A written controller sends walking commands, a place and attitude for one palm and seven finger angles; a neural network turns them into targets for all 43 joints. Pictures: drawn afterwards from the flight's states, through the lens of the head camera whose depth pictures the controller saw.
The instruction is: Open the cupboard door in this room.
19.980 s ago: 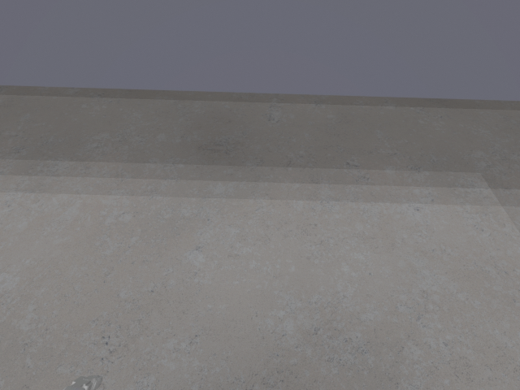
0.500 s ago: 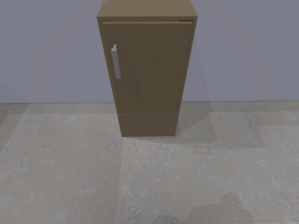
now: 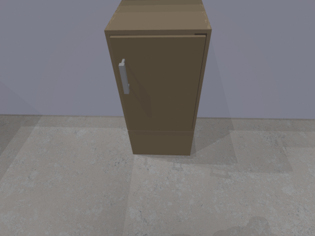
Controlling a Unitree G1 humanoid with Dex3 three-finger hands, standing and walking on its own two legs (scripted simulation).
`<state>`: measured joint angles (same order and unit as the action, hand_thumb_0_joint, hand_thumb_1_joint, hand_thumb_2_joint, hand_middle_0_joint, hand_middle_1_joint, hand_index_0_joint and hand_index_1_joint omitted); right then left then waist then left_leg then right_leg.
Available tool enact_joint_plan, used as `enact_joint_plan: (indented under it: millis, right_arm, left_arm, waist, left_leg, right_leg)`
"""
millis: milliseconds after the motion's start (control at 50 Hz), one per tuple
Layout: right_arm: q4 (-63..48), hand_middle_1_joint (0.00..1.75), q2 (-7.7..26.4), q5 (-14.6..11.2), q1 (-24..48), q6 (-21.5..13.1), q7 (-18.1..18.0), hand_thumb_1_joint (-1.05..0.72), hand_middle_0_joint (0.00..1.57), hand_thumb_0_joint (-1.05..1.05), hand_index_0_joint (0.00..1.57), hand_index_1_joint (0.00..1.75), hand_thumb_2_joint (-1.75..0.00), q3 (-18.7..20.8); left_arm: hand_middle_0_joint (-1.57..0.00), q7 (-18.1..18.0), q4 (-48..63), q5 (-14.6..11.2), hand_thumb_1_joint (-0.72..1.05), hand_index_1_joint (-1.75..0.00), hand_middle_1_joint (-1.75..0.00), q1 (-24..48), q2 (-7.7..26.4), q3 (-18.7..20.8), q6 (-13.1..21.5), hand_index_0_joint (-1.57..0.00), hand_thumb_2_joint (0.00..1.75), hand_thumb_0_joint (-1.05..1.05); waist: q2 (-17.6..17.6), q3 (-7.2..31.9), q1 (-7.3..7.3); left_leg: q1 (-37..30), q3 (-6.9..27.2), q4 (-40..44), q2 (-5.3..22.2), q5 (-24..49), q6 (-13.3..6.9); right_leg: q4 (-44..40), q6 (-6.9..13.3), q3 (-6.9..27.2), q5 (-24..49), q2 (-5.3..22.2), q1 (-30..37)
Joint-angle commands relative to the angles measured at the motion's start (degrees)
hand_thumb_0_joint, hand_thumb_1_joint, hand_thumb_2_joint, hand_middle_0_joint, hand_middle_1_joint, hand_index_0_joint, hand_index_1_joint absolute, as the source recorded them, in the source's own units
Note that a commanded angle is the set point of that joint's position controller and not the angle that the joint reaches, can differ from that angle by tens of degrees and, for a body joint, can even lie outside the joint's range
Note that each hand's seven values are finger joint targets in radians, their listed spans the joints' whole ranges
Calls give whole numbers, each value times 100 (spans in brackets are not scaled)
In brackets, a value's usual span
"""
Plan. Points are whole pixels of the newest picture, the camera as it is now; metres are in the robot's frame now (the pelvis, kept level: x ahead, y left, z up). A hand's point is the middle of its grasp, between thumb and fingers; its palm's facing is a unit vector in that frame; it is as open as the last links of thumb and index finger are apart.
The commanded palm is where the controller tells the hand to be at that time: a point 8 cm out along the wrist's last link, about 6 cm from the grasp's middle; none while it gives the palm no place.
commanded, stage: take the last steps up to it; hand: left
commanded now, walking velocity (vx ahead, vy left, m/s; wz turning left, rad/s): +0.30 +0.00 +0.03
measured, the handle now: (125, 76) +0.77 +0.21 -0.03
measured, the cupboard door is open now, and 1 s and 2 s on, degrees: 0 0 0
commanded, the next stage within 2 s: come to a stop and stand still in 0.44 s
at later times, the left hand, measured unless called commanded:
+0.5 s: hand out of the picture +0.09 +0.19 -0.18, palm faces +0.08 -0.99 -0.13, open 7.4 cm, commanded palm none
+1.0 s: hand (111, 181) +0.33 +0.20 -0.16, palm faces +0.01 -0.97 -0.24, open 7.4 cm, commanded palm none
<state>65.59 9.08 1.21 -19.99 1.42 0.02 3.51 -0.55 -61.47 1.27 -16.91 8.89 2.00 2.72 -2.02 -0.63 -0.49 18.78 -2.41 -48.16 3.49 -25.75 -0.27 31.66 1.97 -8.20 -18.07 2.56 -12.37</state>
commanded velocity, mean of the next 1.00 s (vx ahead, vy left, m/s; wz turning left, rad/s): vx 0.01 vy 0.01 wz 0.00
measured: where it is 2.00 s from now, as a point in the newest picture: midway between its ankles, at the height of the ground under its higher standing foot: outside the picture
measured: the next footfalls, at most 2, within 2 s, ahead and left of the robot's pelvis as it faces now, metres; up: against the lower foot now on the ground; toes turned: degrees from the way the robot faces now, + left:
left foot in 0.38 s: +0.24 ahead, +0.14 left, +0.00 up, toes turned +10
right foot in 0.76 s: +0.29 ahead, -0.05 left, +0.00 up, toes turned +3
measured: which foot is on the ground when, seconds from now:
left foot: up 0.00-0.36, down 0.38-0.78, up 0.80-1.00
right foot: down 0.00-0.38, up 0.40-0.74, down 0.76-1.00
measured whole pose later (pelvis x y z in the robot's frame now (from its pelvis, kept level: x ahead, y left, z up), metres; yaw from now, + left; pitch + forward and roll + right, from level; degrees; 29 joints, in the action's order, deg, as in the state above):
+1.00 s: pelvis +0.23 +0.01 +0.00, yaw +1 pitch -1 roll +1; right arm 59.3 11.5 0.2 -9.0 3.6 -1.2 4.0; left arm -2.2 -55.0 1.7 -5.6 9.3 1.7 -1.3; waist -0.1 -8.4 0.2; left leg 22.8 -1.0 -58.6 0.1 -30.5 2.7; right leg 31.6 0.7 -5.7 -11.8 5.0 -19.0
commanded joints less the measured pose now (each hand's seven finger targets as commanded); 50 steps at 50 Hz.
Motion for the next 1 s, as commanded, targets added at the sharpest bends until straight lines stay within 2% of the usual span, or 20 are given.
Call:
enact_joint_plan:
  millis: [0, 40, 100, 260, 280, 320, 340, 360, 380, 400, 440, 520, 620, 700, 720, 740, 780, 800, 840, 980]
  right_arm:
    - [-616, 30, 317, 33, 614, -212, 97, -90, 20, 0, 20, 30, -90, 113]
    - [-567, 30, 230, 42, 538, -226, 115, -90, 20, 0, 20, 30, -90, 77]
    - [-682, 30, 190, 11, 835, -234, 129, -90, 20, 0, 20, 30, -90, 58]
    - [-1048, 30, 134, -31, 1742, -328, 160, -90, 20, 0, 20, 30, -90, -75]
    - [-1023, 30, 164, -29, 1658, -346, 139, -90, 20, 0, 20, 30, -90, -74]
    - [-707, 30, 392, 15, 609, -412, 45, -90, 20, 0, 20, 30, -90, -28]
    - [-487, 30, 763, 55, -180, -462, -20, -90, 20, 0, 20, 30, -90, 60]
    - [-355, 30, 1381, 80, -756, -494, -86, -90, 20, 0, 20, 30, -90, 196]
    - [-297, 30, 1514, -24, -858, -422, -107, -90, 20, 0, 20, 30, -90, 209]
    - [-414, 30, 1430, -47, -452, -418, -132, -90, 20, 0, 20, 30, -90, 204]
    - [-581, 30, 816, -10, 259, -453, -127, -90, 20, 0, 20, 30, -90, 65]
    - [-693, 30, 454, -4, 529, -534, -126, -90, 20, 0, 20, 30, -90, 14]
    - [-718, 30, 609, 7, 736, -441, -179, -90, 20, 0, 20, 30, -90, -23]
    - [-639, 30, 803, -18, 731, -237, -185, -90, 20, 0, 20, 30, -90, 93]
    - [-662, 30, 748, -28, 644, -191, -178, -90, 20, 0, 20, 30, -90, 115]
    - [-691, 30, 619, -63, 463, -142, -149, -90, 20, 0, 20, 30, -90, 127]
    - [-784, 30, 451, -123, 519, 33, -173, -90, 20, 0, 20, 30, -90, 110]
    - [-823, 30, 518, -115, 660, 75, -202, -90, 20, 0, 20, 30, -90, 113]
    - [-832, 30, 546, -109, 746, 99, -180, -90, 20, 0, 20, 30, -90, 114]
    - [-952, 30, 499, -93, 744, 112, -83, -90, 20, 0, 20, 30, -90, 44]
  left_arm:
    - [-20, -77, -109, -17, 90, -30, -30, -676, 595, 110, 85, -20, 90, 0]
    - [-20, -70, -169, -20, 90, -30, -30, -838, 484, 65, 179, -20, 90, 0]
    - [-20, -79, -320, -10, 90, -30, -30, -1137, 444, 30, 257, -20, 90, 0]
    - [-20, -130, -546, 17, 90, -30, -30, -1294, 569, 49, 182, -20, 90, 0]
    - [-20, -134, -563, 9, 90, -30, -30, -1277, 578, 45, 165, -20, 90, 0]
    - [-20, -128, -503, -27, 90, -30, -30, -1057, 602, 53, 144, -20, 90, 0]
    - [-20, -104, -438, -51, 90, -30, -30, -1127, 497, 39, 144, -20, 90, 0]
    - [-20, -57, -348, -112, 90, -30, -30, -1415, 178, -4, 148, -20, 90, 0]
    - [-20, -76, -211, -66, 90, -30, -30, -1155, 210, -22, 155, -20, 90, 0]
    - [-20, -78, -117, -78, 90, -30, -30, -726, 223, -20, 93, -20, 90, 0]
    - [-20, -6, -92, -23, 90, -30, -30, -406, 198, 56, 34, -20, 90, 0]
    - [-20, 29, -111, 25, 90, -30, -30, -688, -8, 89, -164, -20, 90, 0]
    - [-20, -55, 133, -8, 90, -30, -30, -242, 134, 18, -284, -20, 90, 0]
    - [-20, -82, 301, 13, 90, -30, -30, -128, 595, 77, -291, -20, 90, 0]
    - [-20, -96, 323, 30, 90, -30, -30, -179, 842, 128, -256, -20, 90, 0]
    - [-20, -119, 384, 56, 90, -30, -30, -96, 1168, 178, -242, -20, 90, 0]
    - [-20, -144, 400, -2, 90, -30, -30, -203, 1491, 278, -221, -20, 90, 0]
    - [-20, -195, 442, -1, 90, -30, -30, -51, 1398, 288, -260, -20, 90, 0]
    - [-20, -236, 619, 12, 90, -30, -30, 367, 1317, 289, -301, -20, 90, 0]
    - [-20, -209, 852, 70, 90, -30, -30, 664, 1342, 328, -354, -20, 90, 0]
  waist:
    - [721, -1006, -57]
    - [698, -728, -39]
    - [803, -617, -84]
    - [991, -722, -224]
    - [978, -634, -161]
    - [730, -86, 360]
    - [164, 565, 625]
    - [-1170, 1260, 656]
    - [-1103, 1275, 677]
    - [-839, 765, 578]
    - [-484, -85, 297]
    - [-408, -88, -82]
    - [-446, -76, -94]
    - [-459, -203, -159]
    - [-71, -56, -158]
    - [582, 103, -69]
    - [1619, 546, -270]
    - [1581, 466, -302]
    - [979, 481, -201]
    - [1361, 645, -134]
  left_leg:
    - [1869, 103, -1333, 384, 792, 39]
    - [1765, -1, -1215, 352, 1197, 121]
    - [1910, -93, -896, 334, 1381, 172]
    - [1049, -509, 858, 101, 1244, 0]
    - [764, -569, 1063, 13, 1210, -50]
    - [-871, -671, 1852, -201, 1770, -178]
    - [-2329, -116, 1976, 351, 2569, -376]
    - [-3609, 1794, 2082, 1904, 3906, -1034]
    - [-3270, 2196, 2638, 2360, 3842, -1362]
    - [-2355, 2152, 2949, 2353, 3210, -1400]
    - [-1212, 1443, 3305, 1897, 2497, -1169]
    - [-334, 322, 3579, 1296, 2543, -859]
    - [-602, -78, 2994, 1224, 4639, -771]
    - [-831, -71, 2212, 1015, 4301, -384]
    - [-641, -227, 1799, 747, 3620, -150]
    - [-162, -426, 1203, 306, 2289, 56]
    - [243, -195, -618, -263, -1144, 202]
    - [429, 166, -1294, -232, -1231, 172]
    - [836, 433, -1976, -246, -828, 223]
    - [238, 148, -338, -283, -315, 309]
  right_leg:
    - [-2512, 486, 1977, -1144, 1678, 167]
    - [-2330, 428, 1361, 212, 1407, 490]
    - [-2187, 504, 1051, 1568, 1372, 871]
    - [-1721, 503, 652, 3114, 1363, 1082]
    - [-1493, 473, 606, 3455, 1328, 1113]
    - [-232, 293, 292, 3831, 1033, 687]
    - [953, 81, 158, 2871, 725, -93]
    - [2563, -171, -122, -312, 1, -1481]
    - [3569, -109, 360, -1794, -122, -1810]
    - [4083, -102, 595, -1554, 151, -2053]
    - [3936, -171, 754, -818, 481, -2056]
    - [3021, -295, 589, -116, 483, -1328]
    - [1089, -420, 460, 267, 291, -658]
    - [-270, -364, 311, 1199, 220, -199]
    - [-449, -288, 594, 2825, 513, 185]
    - [-221, 56, 1242, 4556, 1199, 566]
    - [-691, 1078, 2048, 6355, 2264, 763]
    - [-678, 1264, 2041, 6324, 2288, 693]
    - [-564, 1165, 1731, 5774, 2037, 854]
    - [-774, 862, 1404, 3993, 1559, 522]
